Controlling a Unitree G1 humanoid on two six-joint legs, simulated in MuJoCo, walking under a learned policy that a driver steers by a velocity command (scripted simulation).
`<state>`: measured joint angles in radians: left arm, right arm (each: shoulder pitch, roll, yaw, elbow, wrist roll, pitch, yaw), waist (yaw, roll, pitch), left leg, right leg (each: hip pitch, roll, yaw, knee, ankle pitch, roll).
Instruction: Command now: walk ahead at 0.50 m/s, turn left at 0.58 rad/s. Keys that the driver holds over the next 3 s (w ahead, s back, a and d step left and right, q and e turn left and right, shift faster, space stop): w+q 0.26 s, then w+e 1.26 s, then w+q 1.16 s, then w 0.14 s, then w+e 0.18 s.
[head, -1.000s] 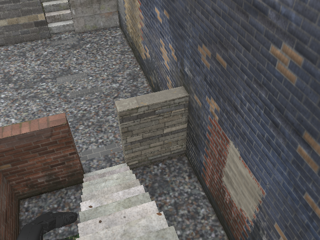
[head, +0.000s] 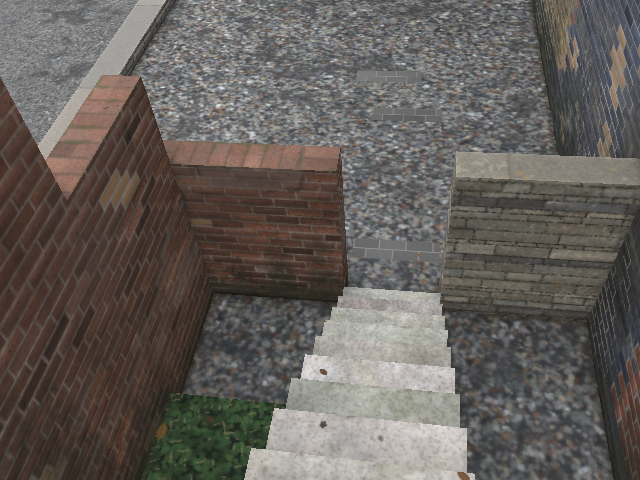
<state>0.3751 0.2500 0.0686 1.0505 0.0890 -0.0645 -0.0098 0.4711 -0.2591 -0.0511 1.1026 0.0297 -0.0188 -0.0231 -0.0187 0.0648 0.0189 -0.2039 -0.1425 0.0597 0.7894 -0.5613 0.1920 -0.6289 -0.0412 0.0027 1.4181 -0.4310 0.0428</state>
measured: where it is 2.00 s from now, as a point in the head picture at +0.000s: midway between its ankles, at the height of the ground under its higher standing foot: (363, 463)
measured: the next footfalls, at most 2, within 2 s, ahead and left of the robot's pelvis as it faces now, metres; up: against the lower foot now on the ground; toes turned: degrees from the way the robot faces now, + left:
right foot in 0.16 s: +0.17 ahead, -0.10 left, -0.20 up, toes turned -3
left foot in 0.64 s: +0.46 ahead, +0.30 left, -0.41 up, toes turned +10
